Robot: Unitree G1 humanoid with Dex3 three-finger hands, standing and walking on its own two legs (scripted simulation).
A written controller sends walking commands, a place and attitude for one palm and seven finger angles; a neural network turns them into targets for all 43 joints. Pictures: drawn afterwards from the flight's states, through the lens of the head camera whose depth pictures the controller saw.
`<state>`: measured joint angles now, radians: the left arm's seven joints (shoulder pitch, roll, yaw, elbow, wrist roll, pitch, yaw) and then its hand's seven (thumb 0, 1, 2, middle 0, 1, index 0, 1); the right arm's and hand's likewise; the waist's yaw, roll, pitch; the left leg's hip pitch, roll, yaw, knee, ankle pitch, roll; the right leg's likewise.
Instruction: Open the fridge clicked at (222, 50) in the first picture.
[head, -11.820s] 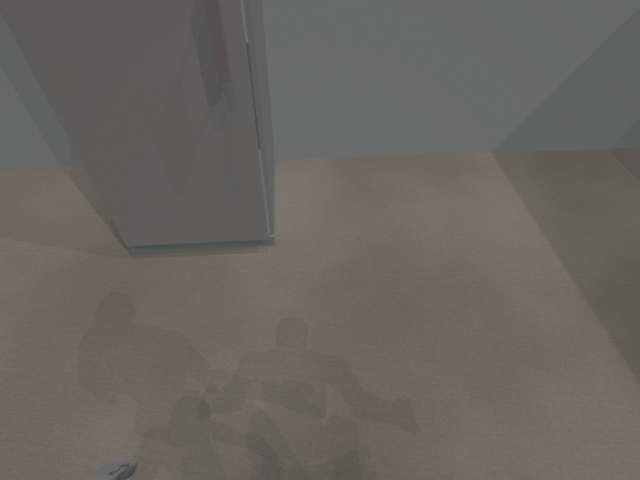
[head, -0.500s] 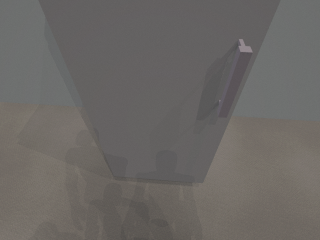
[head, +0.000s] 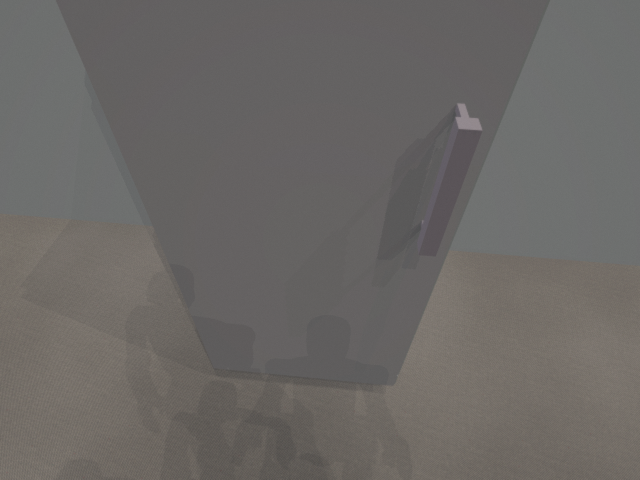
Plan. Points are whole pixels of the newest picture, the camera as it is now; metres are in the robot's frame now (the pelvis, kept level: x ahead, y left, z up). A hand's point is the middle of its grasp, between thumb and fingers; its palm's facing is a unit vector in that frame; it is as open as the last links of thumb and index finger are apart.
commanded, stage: come to a stop and stand still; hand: right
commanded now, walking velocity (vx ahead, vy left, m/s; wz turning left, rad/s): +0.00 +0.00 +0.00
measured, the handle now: (442, 185) +0.49 -0.14 +0.12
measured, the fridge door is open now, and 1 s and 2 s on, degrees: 0 0 0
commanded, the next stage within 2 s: look again from close up in 0.02 s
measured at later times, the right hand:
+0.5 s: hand out of the picture +0.00 -0.17 -0.17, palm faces -0.01 +0.98 -0.22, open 7.4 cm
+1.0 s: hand out of the picture +0.03 -0.16 -0.17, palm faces -0.03 +0.97 -0.22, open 7.4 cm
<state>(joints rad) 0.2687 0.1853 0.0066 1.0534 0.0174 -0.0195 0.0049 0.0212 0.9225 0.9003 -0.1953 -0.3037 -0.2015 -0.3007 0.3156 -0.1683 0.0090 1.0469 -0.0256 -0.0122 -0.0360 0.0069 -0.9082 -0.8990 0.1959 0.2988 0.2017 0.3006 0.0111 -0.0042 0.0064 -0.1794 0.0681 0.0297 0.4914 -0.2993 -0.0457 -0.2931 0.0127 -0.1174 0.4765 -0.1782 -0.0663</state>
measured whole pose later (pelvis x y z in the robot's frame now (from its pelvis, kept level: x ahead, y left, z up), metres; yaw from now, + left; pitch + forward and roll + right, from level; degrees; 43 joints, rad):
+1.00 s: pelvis +0.01 +0.03 +0.01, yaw +0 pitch -1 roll +0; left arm 0.21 0.20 0.00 1.12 0.01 -0.02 0.00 0.01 0.91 0.90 -0.20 -0.30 -0.20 -0.30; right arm 0.27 -0.21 0.02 1.08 -0.02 -0.02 -0.02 0.01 -0.91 -0.90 0.20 0.30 0.20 0.30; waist 0.00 0.01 0.03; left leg -0.13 0.03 0.04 0.43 -0.28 -0.01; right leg -0.24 -0.02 -0.11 0.42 -0.16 -0.02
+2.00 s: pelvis -0.02 +0.04 -0.04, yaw -2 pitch +6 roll +2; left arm 0.28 0.23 -0.04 0.63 -0.03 -0.27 0.07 0.02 0.90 0.90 -0.20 -0.30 -0.21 -0.30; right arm 0.32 -0.32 -0.31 0.03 0.36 -0.24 0.36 0.01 -0.12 -0.57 0.25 0.80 0.26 0.80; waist 0.00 -0.05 -0.08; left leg -0.50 0.00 0.10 0.86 -0.45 0.01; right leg -0.66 -0.07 -0.03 0.88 -0.32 -0.01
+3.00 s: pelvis -0.02 +0.04 +0.00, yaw -2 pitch -3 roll +1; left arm 0.25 0.28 -0.08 0.63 -0.07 -0.26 0.10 0.02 0.90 0.90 -0.20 -0.30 -0.21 -0.30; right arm -0.07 -0.45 -0.42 0.22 0.34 0.05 0.46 -0.01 0.50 -0.30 0.30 1.20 0.30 1.20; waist -0.04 -0.06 0.00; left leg -0.16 0.01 0.09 0.51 -0.30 0.00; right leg -0.31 -0.04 -0.04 0.54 -0.17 -0.02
